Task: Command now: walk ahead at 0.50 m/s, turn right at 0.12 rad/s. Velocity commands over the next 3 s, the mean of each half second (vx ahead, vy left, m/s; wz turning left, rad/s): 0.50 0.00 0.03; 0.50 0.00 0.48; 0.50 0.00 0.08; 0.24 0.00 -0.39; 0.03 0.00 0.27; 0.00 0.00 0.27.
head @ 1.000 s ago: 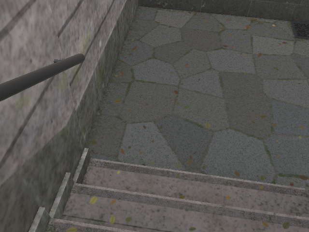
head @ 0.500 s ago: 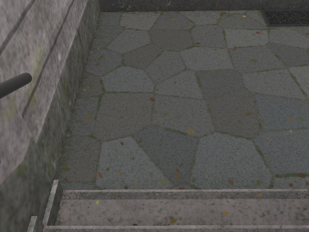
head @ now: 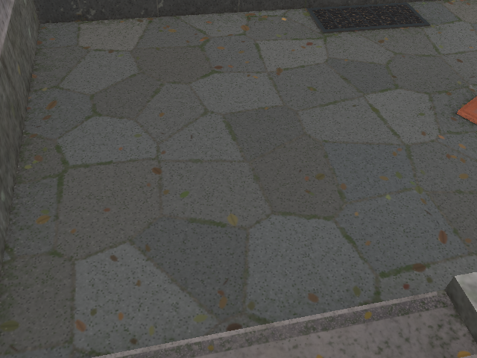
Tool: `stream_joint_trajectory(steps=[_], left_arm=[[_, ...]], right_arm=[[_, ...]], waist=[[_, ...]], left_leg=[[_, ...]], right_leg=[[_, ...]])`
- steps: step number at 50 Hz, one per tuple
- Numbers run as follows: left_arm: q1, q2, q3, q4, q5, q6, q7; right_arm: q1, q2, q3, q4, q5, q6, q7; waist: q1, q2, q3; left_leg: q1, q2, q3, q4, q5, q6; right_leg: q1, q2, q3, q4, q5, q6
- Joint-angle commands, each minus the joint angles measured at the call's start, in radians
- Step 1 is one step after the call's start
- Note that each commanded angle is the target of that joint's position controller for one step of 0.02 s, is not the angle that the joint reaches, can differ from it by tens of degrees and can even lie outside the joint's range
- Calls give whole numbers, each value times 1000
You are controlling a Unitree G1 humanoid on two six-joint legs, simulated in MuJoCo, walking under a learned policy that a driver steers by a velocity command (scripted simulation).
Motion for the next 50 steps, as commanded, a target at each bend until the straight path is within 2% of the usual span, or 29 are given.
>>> stream_joint_trajectory(steps=[1, 3, 5, 6, 8, 11, 15, 16, 18, 19, 20, 21, 22, 23, 24, 25, 26, 27, 29, 31, 32, 34, 38, 44, 46, 47, 48, 49, 50], left_arm=[[37, 35, 14, -56, -5, 1, -16], [-65, 70, 28, -89, -10, -4, -33], [-188, 47, 20, -122, -2, -17, -50], [-206, 41, 15, -126, -7, -27, -62], [-242, 12, 3, -129, 33, -43, -91], [-338, -7, -4, -174, -2, -54, -114], [-330, 30, -1, -180, -9, -57, -107], [-251, 43, 7, -160, -10, -57, -106], [211, 135, 58, 9, 16, -51, -89], [373, 158, 42, 53, 41, -48, -99], [414, 193, 56, 55, 21, -34, -102], [384, 223, 69, 78, -8, -20, -100], [314, 156, 48, 92, -13, -11, -90], [200, 88, 19, 70, 1, -15, -85], [103, 82, 12, 65, 33, -36, -94], [21, 37, -3, 52, 36, -61, -111], [5, -12, -15, 70, 26, -74, -109], [10, 11, -10, 80, 16, -87, -90], [121, 55, -2, 153, 43, -79, -47], [167, 96, 7, 171, 50, -79, -35], [184, 63, 5, 178, 26, -83, -30], [245, 58, 0, 208, 12, -83, -21], [193, 71, -15, 181, 25, -72, 13], [293, 124, 16, 175, 5, -18, 15], [280, 140, 24, 182, 1, -8, 5], [244, 161, 27, 183, 2, -13, 0], [238, 155, 27, 179, 8, -35, -12], [332, 54, 5, 146, 42, -63, -24], [362, 129, 0, 110, 10, -101, -51]], right_arm=[[-54, -196, -32, -72, 11, -23, -19], [65, -140, -23, -27, 45, -20, -28], [127, -114, -13, -14, 44, -20, -31], [127, -138, -20, -20, 28, -14, -31], [79, -121, -13, -57, 26, 6, -53], [53, -141, -15, -87, 35, 29, -54], [25, -172, -38, -85, 45, 44, -47], [17, -166, -36, -74, 41, 42, -42], [-1, -138, -34, -37, 40, 17, -19], [130, -43, -8, -14, 59, -2, -5], [195, -145, -13, -56, 95, -22, -1], [79, -160, -16, -131, 104, -24, -10], [-64, -166, -25, -174, 93, -1, -38], [-138, -195, -38, -190, 75, 30, -58], [-136, -154, -37, -194, 61, 55, -63], [-94, -155, -50, -180, 52, 73, -60], [-86, -160, -65, -174, 51, 69, -55], [-87, -153, -75, -177, 46, 58, -52], [-186, -109, -68, -220, 24, 46, -31], [-186, -111, -64, -234, 30, 50, -6], [-252, -153, -78, -263, 35, 45, 6], [-347, -144, -74, -299, 30, 45, 22], [-465, -127, -65, -367, 8, 37, 64], [-641, -105, -38, -459, 50, 56, 100], [-559, -148, -51, -415, 43, 47, 93], [-380, -177, -69, -358, 34, 44, 84], [-201, -264, -110, -289, 23, 44, 69], [-115, -354, -109, -263, 11, 39, 71], [-14, -350, -108, -254, 36, 50, 76]], waist=[[74, 149, 45], [17, 144, 88], [-32, 122, 128], [-36, 130, 129], [-51, 102, 146], [-102, 125, 191], [-117, 135, 164], [-70, 120, 136], [132, 32, -42], [132, -180, -222], [141, -265, -394], [145, -254, -387], [125, -107, -227], [82, 88, -56], [27, 87, 35], [-34, 117, 91], [-50, 36, 104], [-57, 7, 123], [-26, -72, 72], [-31, -35, 19], [-11, 7, 37], [29, -7, 73], [52, 1, 117], [179, 22, 230], [131, 48, 187], [36, 38, 98], [-58, 130, -14], [-28, 388, -144], [-81, 366, -431]], left_leg=[[-75, 267, -282, -182, 636, 80], [143, 255, -305, -102, 397, 83], [188, 276, -351, -74, 322, 85], [203, 280, -365, -38, 305, 88], [2, 198, -240, 29, 229, 72], [-98, 173, -233, 107, 148, 93], [29, 196, -274, 286, 278, 107], [44, 189, -283, 394, 349, 106], [-232, 66, -224, 893, 266, 25], [-582, -50, -221, 1359, -555, -28], [-716, -5, -272, 1514, -551, -76], [-815, 29, -227, 1470, -425, -88], [-874, 72, -112, 1431, -308, -105], [-814, 107, -68, 1321, -146, -95], [-709, 142, -119, 1290, -56, -69], [-611, 185, -175, 1079, 59, -40], [-585, 198, -208, 986, 155, -20], [-516, 193, -209, 753, 280, -29], [-553, 188, -178, 648, 348, -48], [-603, 184, -204, 622, 421, -33], [-683, 188, -270, 475, 555, -10], [-743, 163, -267, 396, 656, 13], [-319, 100, -80, 115, 1025, -11], [-526, 162, -50, -91, 666, -28], [-366, 148, 27, -157, 531, 14], [-107, 115, 65, -173, 562, 42], [240, 81, 80, -174, 754, 96], [706, 270, -148, 205, 1301, 234], [908, 374, -395, 239, 1131, 409]], right_leg=[[65, -15, -12, -95, 142, 17], [-138, -33, 68, -277, 238, -12], [-179, -32, 52, -363, 273, -12], [-180, -27, 53, -378, 282, -18], [72, 10, -21, -555, 495, -8], [226, 46, -83, -670, 435, 24], [298, 12, -51, -800, 239, 13], [378, 11, -57, -833, 180, -15], [973, -53, -51, -786, 456, -65], [1392, -243, 80, -437, 886, -168], [1498, -373, 288, -439, 696, -269], [1398, -427, 445, -645, 121, -321], [1216, -398, 448, -795, -176, -300], [948, -353, 388, -879, -310, -273], [691, -374, 405, -871, -238, -283], [509, -291, 275, -864, -238, -218], [451, -224, 181, -837, -172, -152], [393, -156, 52, -868, -77, -114], [498, -176, 28, -843, 188, -160], [604, -218, 45, -802, 203, -184], [688, -189, 2, -789, 65, -133], [730, -205, -3, -769, 0, -104], [421, -106, -231, -681, -226, -47], [731, -223, -132, -415, -191, -62], [727, -241, -161, -215, 45, -67], [641, -221, -180, -9, 130, -55], [467, -125, -237, 308, 87, -13], [-27, -1, -242, 843, -898, 73], [-128, 8, -55, 949, -954, 109]])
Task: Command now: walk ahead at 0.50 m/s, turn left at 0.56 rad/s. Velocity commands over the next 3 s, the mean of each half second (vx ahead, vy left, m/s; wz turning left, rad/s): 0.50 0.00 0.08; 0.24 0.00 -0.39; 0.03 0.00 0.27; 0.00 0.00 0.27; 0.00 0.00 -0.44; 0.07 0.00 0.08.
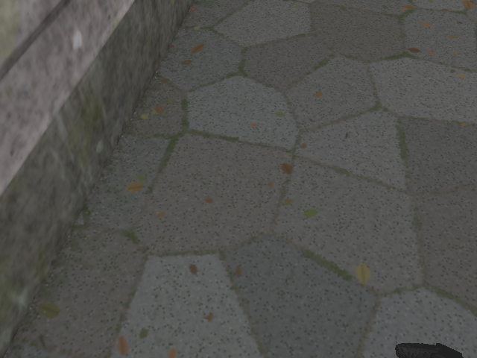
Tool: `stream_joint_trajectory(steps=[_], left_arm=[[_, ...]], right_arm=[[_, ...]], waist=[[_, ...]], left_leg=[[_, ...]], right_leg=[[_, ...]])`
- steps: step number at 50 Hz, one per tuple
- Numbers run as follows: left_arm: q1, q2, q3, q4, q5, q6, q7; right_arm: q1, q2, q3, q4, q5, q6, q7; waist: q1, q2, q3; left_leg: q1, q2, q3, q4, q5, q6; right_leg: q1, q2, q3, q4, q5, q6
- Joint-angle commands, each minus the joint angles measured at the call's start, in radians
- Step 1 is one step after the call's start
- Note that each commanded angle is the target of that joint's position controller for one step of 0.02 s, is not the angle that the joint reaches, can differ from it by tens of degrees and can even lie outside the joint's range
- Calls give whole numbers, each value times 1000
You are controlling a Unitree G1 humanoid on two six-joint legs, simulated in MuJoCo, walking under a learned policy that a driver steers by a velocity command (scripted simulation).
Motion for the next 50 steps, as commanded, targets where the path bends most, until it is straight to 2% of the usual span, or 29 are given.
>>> stream_joint_trajectory(steps=[1, 2, 3, 4, 5, 6, 8, 9, 11, 14, 22, 24, 25, 26, 27, 28, 29, 30, 31, 33, 35, 39, 42, 44, 46, 47, 48, 49, 50], left_arm=[[-11, 130, 8, -192, -43, -75, -35], [-137, 106, -1, -244, -58, -65, -9], [-205, 135, 13, -241, -36, -45, 17], [-161, 123, 19, -242, -17, -22, 33], [-96, 136, 34, -211, -12, -9, 32], [-98, 118, 38, -210, 3, -1, 32], [-102, 60, 34, -205, 43, -2, 19], [-24, 62, 36, -168, 28, -10, 0], [-171, 113, 54, -224, -11, -16, -19], [-330, 68, 38, -278, 18, -18, -42], [-460, 53, 16, -350, -36, -26, -104], [-420, 61, 18, -338, -35, -25, -106], [-238, 89, 35, -281, -38, -18, -98], [-35, 168, 69, -195, -16, -10, -88], [159, 257, 88, -126, -6, -7, -84], [190, 253, 79, -121, -22, 4, -89], [167, 254, 88, -142, -31, 15, -76], [76, 271, 94, -158, -37, 23, -50], [-34, 229, 78, -216, -7, 24, -38], [-179, 193, 53, -268, 11, 3, -35], [-214, 159, 47, -283, -10, 4, -14], [-150, 185, 61, -261, -20, 41, 31], [-98, 152, 59, -244, -42, 53, 39], [-125, 127, 57, -260, -36, 56, 41], [-150, 88, 48, -292, -15, 52, 32], [-30, 61, 39, -281, -13, 41, 26], [7, 104, 28, -283, -10, 42, 9], [-16, 167, 48, -277, -15, 55, -1], [-88, 168, 52, -282, -17, 80, 2]], right_arm=[[577, -281, -84, 101, 13, 26, -24], [521, -264, -76, 129, 19, 28, -48], [325, -176, -48, 60, 3, 17, -49], [216, -187, -46, 29, -15, -6, -43], [144, -120, -24, 6, -18, -27, -32], [90, -96, -16, -2, 2, -33, -42], [153, -116, -26, 48, -8, -29, -75], [194, -151, -39, 64, -32, -24, -83], [295, -121, -33, 102, -2, -47, -102], [315, -85, -13, 120, 9, -55, -123], [418, -116, -19, 151, -8, -30, -138], [414, -147, -26, 160, -8, -25, -125], [351, -162, -29, 164, -15, -27, -112], [340, -120, -16, 165, -23, -46, -92], [417, -55, -2, 154, -33, -79, -74], [513, -72, 14, 148, -25, -102, -61], [422, -131, 2, 93, -2, -109, -66], [278, -112, 10, 14, 24, -103, -86], [186, -113, 16, -11, 24, -89, -105], [207, -130, -1, -17, -6, -59, -130], [152, -104, -6, -43, -51, -46, -136], [75, -65, -4, -61, -22, -66, -108], [14, -66, -8, -87, -32, -54, -93], [31, -77, -16, -94, -45, -56, -87], [137, -126, -29, -72, -69, -68, -92], [204, -163, -37, -61, -84, -59, -94], [243, -115, -30, -47, -58, -49, -92], [187, -85, -18, -58, -36, -43, -85], [130, -71, -13, -68, -32, -31, -81]], waist=[[-259, 264, -540], [-221, 98, -418], [-164, -116, -226], [-82, -87, -168], [-21, -133, -104], [12, -81, -26], [-7, -15, -71], [1, 18, -128], [-66, 58, -67], [-119, 35, -12], [-218, 61, 106], [-190, 54, 80], [-84, 59, 15], [-10, -22, -105], [19, -239, -221], [-6, -326, -353], [35, -267, -411], [18, -167, -368], [5, 4, -283], [-113, 47, -171], [-124, -35, -59], [-93, -142, -165], [-66, -124, -148], [-94, -121, -135], [-136, -32, -199], [-113, 180, -317], [-126, 274, -442], [-110, 154, -372], [-105, 84, -284]], left_leg=[[1104, 380, -628, 6, 405, 452], [988, 393, -725, -118, 54, 397], [718, 370, -690, -145, -35, 314], [489, 392, -767, -118, 41, 338], [287, 330, -657, -108, 103, 291], [82, 241, -457, -124, 185, 237], [1, 170, -335, -105, 394, 212], [9, 163, -295, -61, 470, 209], [122, 166, -291, -33, 242, 182], [16, 98, -199, 9, -153, 135], [320, 231, -332, 317, -96, 127], [246, 243, -283, 368, 57, 97], [166, 224, -224, 517, 106, 68], [62, 134, -107, 762, 253, 32], [-310, 25, -16, 1267, -310, -69], [-527, 0, -47, 1529, -716, -137], [-604, 9, -84, 1499, -660, -167], [-697, 37, -79, 1394, -567, -174], [-667, 71, -87, 1267, -427, -154], [-497, 113, -153, 1048, -268, -123], [-318, 99, -103, 626, -155, -147], [-9, -37, -31, 148, 162, -180], [23, -37, -63, 58, 212, -149], [51, -12, -95, -21, 210, -107], [339, 111, -168, -86, 580, -30], [612, 327, -368, -3, 966, 166], [676, 463, -542, -35, 902, 270], [568, 440, -537, -61, 668, 252], [454, 374, -484, -90, 465, 207]], right_leg=[[-797, 75, 226, 441, -2, 52], [-903, 41, 217, 352, 124, 48], [-864, 2, 218, 210, 291, 21], [-766, -5, 247, 172, 308, 22], [-668, -36, 306, -47, 486, 11], [-544, -46, 269, -272, 582, 29], [-368, -44, 220, -474, 699, 43], [-301, -26, 206, -424, 876, 32], [-466, -38, 278, -598, 1093, -4], [-322, 18, 232, -935, 1398, -26], [-569, 23, 310, -1138, 1143, -71], [-376, 31, 222, -1159, 1017, -110], [-126, 25, 200, -1201, 1018, -149], [193, 106, 104, -1164, 1121, -165], [623, -34, 270, -941, 1543, -273], [800, -152, 511, -873, 1612, -381], [799, -205, 671, -1015, 1396, -428], [743, -220, 782, -1123, 1075, -426], [570, -236, 824, -1195, 929, -399], [204, -223, 776, -1195, 1087, -375], [-39, -52, 523, -1242, 1232, -296], [-60, 57, 377, -1203, 1370, -216], [2, 27, 455, -1163, 1239, -169], [56, 23, 504, -1102, 1168, -152], [-44, 103, 466, -919, 1025, -103], [-233, 217, 419, -645, 568, -30], [-295, 228, 387, -507, 125, -7], [-322, 170, 371, -441, 140, 11], [-325, 139, 320, -427, 192, 28]])
Over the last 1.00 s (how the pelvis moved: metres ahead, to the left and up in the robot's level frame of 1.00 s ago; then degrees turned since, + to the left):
0.53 0.01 -0.30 19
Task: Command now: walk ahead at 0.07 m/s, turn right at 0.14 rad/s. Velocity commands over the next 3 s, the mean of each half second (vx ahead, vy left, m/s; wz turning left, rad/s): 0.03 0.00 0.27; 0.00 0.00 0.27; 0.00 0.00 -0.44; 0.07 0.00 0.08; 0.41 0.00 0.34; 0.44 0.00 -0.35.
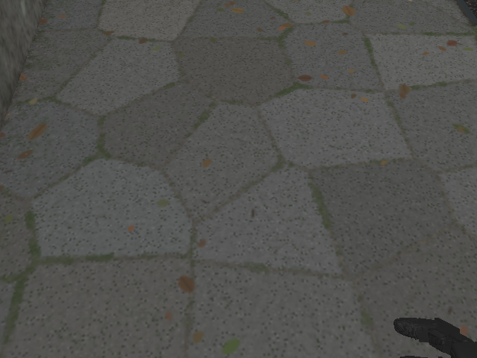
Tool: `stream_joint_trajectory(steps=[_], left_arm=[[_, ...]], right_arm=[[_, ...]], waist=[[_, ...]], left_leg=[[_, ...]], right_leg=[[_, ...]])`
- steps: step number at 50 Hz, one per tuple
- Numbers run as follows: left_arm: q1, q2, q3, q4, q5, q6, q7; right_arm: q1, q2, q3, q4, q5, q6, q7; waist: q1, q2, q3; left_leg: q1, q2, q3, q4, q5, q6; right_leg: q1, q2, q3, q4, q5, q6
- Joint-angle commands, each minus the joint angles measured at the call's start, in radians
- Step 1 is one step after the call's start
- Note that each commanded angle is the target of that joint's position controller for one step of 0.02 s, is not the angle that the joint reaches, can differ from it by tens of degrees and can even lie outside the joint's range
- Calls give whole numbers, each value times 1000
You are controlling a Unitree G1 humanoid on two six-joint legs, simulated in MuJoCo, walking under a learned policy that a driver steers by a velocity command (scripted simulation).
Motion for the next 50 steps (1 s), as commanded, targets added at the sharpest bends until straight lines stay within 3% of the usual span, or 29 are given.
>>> stream_joint_trajectory(steps=[1, 3, 4, 7, 9, 10, 11, 12, 13, 14, 16, 18, 21, 23, 25, 27, 28, 29, 30, 31, 32, 33, 34, 37, 42, 45, 47, 49, 50], left_arm=[[67, 101, 24, -44, 10, 38, -9], [58, 43, 11, -38, 17, 56, -12], [33, 21, 4, -44, 20, 48, -14], [30, 37, 15, -36, 22, 29, -13], [13, 62, 26, -49, 39, 25, -9], [17, 87, 32, -66, 47, 23, -5], [15, 140, 50, -61, 50, 25, -2], [17, 141, 56, -60, 47, 23, 0], [1, 146, 55, -71, 47, 18, 3], [-45, 154, 56, -92, 49, 10, 7], [-60, 141, 53, -106, 35, -12, 16], [-95, 139, 55, -104, 16, -13, 16], [-104, 153, 64, -93, 10, 9, 12], [-91, 173, 71, -83, 3, 18, 12], [-93, 187, 73, -77, -12, 17, 11], [-64, 164, 67, -62, -18, 6, 5], [-42, 124, 58, -75, 16, -2, 0], [-110, 61, 28, -145, 52, -10, -1], [-159, 109, 36, -140, 31, -12, -3], [-176, 131, 41, -140, 11, -7, -2], [-168, 138, 46, -123, 14, -1, 9], [-165, 147, 50, -117, 24, 6, 19], [-154, 146, 52, -113, 24, 11, 20], [-121, 105, 39, -95, 15, 12, 7], [-135, 62, 15, -87, 15, 19, -9], [-134, 83, 17, -93, 7, 19, -20], [-130, 102, 19, -101, 15, 14, -23], [-130, 185, 34, -129, 24, 9, -20], [-125, 213, 47, -118, 10, 9, -22]], right_arm=[[93, -66, -14, -23, 17, 28, 13], [-2, -117, -31, -39, 10, 59, 21], [9, -144, -42, -41, 14, 70, 17], [35, -172, -54, -52, 31, 83, 7], [64, -167, -54, -51, 42, 83, 0], [63, -158, -52, -58, 42, 80, 1], [64, -138, -49, -76, 44, 75, 4], [57, -133, -48, -86, 48, 71, 5], [56, -140, -52, -94, 54, 69, 6], [76, -151, -59, -89, 53, 71, 6], [104, -168, -75, -81, 47, 83, 3], [141, -135, -67, -69, 53, 101, 1], [102, -106, -51, -92, 61, 113, 17], [81, -123, -54, -111, 64, 115, 34], [101, -145, -65, -114, 62, 116, 44], [179, -168, -82, -86, 49, 112, 36], [232, -264, -112, -92, 48, 107, 22], [266, -379, -127, -109, 18, 96, 22], [291, -329, -109, -104, 1, 76, 30], [236, -299, -98, -99, 7, 62, 30], [182, -270, -91, -95, 32, 62, 23], [143, -249, -83, -98, 52, 70, 15], [120, -245, -77, -99, 55, 80, 9], [106, -238, -72, -94, 42, 90, -6], [90, -157, -36, -56, 17, 88, -12], [94, -160, -27, -21, 7, 81, 4], [97, -177, -28, -5, 18, 77, 7], [151, -205, -41, -1, 6, 70, 0], [157, -197, -43, -8, 4, 69, -3]], waist=[[-26, 90, -171], [12, 143, -78], [1, 164, -67], [11, 180, -96], [11, 165, -102], [19, 145, -98], [-3, 19, -70], [-3, -91, -54], [-2, -173, -26], [-9, -208, -19], [-9, -124, -32], [-28, -81, -35], [-4, -129, -49], [10, -167, -64], [-5, -170, -68], [-44, -101, -89], [-47, 90, -128], [-60, 345, -176], [-114, 206, -251], [-92, 158, -186], [-66, 97, -139], [-51, 84, -114], [-31, 99, -112], [-17, 119, -136], [-35, 154, -134], [-40, 159, -72], [-21, 131, -27], [-67, 34, -38], [-83, -64, -37]], left_leg=[[351, 340, -369, -109, 303, 233], [109, 202, -241, -174, 103, 162], [89, 173, -226, -188, 52, 160], [124, 169, -255, -172, -60, 159], [84, 159, -285, -159, -163, 122], [37, 143, -284, -126, -213, 92], [-6, 75, -190, -67, -259, 50], [-15, 8, -96, 46, -273, 14], [-62, -26, -42, 160, -263, -1], [-99, -19, -12, 289, -343, -9], [-185, 22, -42, 531, -448, -37], [-222, 46, -41, 556, -411, -60], [-119, 48, 42, 397, -316, -75], [-35, 41, 80, 288, -292, -65], [46, 26, 115, 150, -217, -39], [244, -15, 119, -53, 15, 10], [464, 130, -108, -59, 399, 78], [562, 409, -520, -75, 736, 314], [554, 447, -523, -98, 678, 391], [505, 392, -433, -98, 601, 347], [465, 327, -359, -98, 511, 279], [424, 294, -327, -102, 468, 240], [368, 261, -297, -110, 464, 223], [363, 233, -260, -116, 435, 215], [265, 218, -196, -131, 275, 196], [207, 223, -210, -148, 74, 190], [202, 196, -207, -127, -9, 145], [216, 120, -164, -43, -101, 73], [219, 59, -79, -17, -136, 39]], right_leg=[[-188, -141, -32, 141, -36, 62], [-6, -137, -126, -101, 50, 68], [41, -125, -146, -185, 95, 64], [131, -98, -176, -386, 304, 36], [201, -114, -173, -419, 330, 4], [236, -172, -132, -435, 324, -22], [200, -228, -86, -468, 235, -60], [159, -285, -13, -549, 168, -105], [159, -378, 90, -623, 229, -156], [173, -465, 154, -637, 395, -208], [248, -531, 157, -594, 760, -260], [306, -489, 52, -559, 891, -223], [292, -423, -96, -539, 905, -179], [285, -427, -130, -531, 864, -173], [276, -435, -149, -495, 806, -155], [196, -386, -221, -362, 700, -86], [-12, -304, -312, -115, 470, 8], [-289, -147, -256, 164, -127, 74], [-306, -154, -105, 316, -158, 74], [-329, -168, -92, 342, -82, 61], [-339, -185, -93, 300, 5, 55], [-325, -196, -86, 248, 73, 57], [-265, -186, -94, 224, 118, 61], [-209, -157, -113, 115, 194, 78], [5, -201, -132, -150, 250, 71], [109, -187, -157, -295, 259, 47], [157, -171, -171, -465, 391, 18], [170, -242, -78, -439, 676, -27], [125, -253, -34, -443, 625, -70]])
Over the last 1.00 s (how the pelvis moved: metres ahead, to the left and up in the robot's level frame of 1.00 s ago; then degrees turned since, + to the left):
0.54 -0.09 -0.16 -14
